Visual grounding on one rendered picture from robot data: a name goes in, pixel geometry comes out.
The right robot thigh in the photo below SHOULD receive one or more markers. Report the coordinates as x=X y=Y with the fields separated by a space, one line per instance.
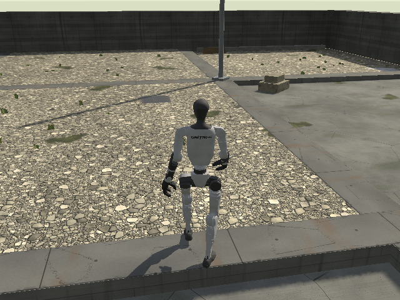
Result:
x=214 y=199

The right robot hand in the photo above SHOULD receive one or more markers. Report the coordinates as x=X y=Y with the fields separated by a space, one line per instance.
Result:
x=219 y=163

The left robot hand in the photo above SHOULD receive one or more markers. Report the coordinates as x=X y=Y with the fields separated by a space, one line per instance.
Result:
x=166 y=189

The robot right upper arm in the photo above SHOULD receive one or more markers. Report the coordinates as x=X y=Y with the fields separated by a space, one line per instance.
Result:
x=222 y=141

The humanoid robot head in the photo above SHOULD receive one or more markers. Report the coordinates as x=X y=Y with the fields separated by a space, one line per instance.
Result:
x=201 y=108

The left robot forearm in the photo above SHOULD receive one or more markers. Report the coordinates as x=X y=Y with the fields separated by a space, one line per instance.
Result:
x=171 y=169

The right robot forearm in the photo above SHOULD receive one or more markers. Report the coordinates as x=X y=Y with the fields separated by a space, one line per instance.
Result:
x=225 y=161

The robot left upper arm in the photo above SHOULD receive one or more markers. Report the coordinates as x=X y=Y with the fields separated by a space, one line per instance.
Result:
x=178 y=143

